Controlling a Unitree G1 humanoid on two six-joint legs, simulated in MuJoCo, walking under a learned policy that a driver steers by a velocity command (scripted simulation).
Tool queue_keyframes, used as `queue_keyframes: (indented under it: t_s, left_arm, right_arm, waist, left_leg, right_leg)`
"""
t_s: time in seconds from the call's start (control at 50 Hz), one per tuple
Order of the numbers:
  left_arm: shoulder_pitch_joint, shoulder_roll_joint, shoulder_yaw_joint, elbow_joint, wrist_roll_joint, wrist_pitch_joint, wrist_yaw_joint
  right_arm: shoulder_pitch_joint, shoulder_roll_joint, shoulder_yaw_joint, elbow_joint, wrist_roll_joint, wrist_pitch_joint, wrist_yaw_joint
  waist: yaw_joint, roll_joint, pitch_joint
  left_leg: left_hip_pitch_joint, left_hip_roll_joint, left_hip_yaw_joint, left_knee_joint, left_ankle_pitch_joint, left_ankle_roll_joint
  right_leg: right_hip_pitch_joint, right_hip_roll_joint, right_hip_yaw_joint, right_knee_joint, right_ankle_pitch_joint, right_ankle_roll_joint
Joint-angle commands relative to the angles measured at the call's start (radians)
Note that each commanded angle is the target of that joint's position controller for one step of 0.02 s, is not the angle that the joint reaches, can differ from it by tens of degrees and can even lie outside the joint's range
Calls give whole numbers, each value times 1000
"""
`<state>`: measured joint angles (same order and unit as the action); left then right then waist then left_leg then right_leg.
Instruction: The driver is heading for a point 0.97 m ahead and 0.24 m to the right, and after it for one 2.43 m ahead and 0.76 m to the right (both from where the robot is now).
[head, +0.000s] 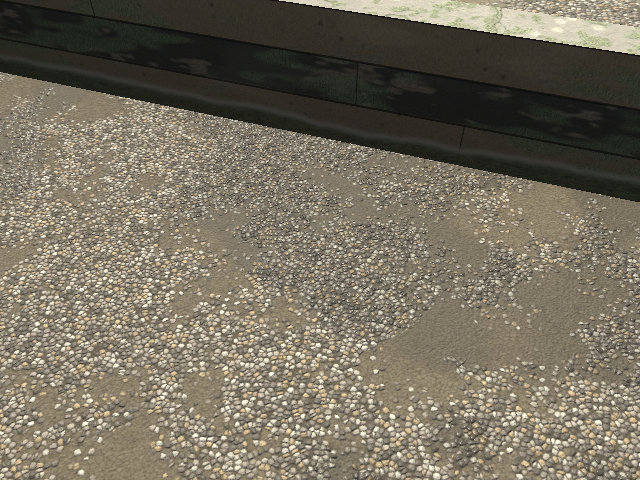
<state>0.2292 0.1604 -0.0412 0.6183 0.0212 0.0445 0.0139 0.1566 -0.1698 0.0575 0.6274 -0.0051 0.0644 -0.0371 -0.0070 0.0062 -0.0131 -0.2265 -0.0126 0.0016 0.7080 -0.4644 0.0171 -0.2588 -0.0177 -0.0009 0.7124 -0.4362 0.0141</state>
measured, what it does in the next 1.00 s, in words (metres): stands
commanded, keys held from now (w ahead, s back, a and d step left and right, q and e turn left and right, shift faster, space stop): w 1.00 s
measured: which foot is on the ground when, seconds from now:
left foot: down 0.00-1.00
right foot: down 0.00-1.00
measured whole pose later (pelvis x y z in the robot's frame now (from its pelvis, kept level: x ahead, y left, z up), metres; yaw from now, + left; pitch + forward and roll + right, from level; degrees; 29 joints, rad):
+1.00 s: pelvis +0.00 +0.00 +0.00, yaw +0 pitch -1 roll +0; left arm 0.23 0.16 -0.04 0.62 0.02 0.04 0.01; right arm 0.16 -0.17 0.06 0.63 -0.01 0.06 -0.04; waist -0.01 0.01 -0.01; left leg -0.23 -0.01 0.01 0.71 -0.46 0.02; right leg -0.26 -0.01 0.01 0.71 -0.44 0.01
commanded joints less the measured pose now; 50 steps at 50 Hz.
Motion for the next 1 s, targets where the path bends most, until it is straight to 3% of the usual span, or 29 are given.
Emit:
queue_keyframes:
  t_s: [0.02, 1.0]
  left_arm:
    - [-37, 71, 19, -81, 0, -15, 2]
    - [-40, 70, 19, -81, 0, -16, 1]
  right_arm:
    - [-65, -71, -19, -87, 0, -16, -2]
    - [-62, -70, -20, -87, -1, -17, -3]
  waist:
    - [0, -2, -34]
    - [0, -2, -33]
  left_leg:
    - [-85, 17, -14, -117, 358, 20]
    - [-84, 20, -8, -117, 351, 19]
  right_leg:
    - [84, 1, 10, -66, 379, -56]
    - [81, 4, 16, -66, 380, -57]
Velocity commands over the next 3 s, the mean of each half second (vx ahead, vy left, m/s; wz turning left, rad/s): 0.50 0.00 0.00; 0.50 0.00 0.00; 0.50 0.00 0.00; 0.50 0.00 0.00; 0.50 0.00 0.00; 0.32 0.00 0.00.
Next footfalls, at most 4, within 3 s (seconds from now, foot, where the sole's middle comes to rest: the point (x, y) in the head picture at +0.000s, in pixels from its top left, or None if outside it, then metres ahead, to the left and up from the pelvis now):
none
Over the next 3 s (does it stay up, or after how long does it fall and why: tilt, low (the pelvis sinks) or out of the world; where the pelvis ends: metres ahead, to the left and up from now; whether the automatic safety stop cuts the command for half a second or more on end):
stays up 0.01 0.00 0.02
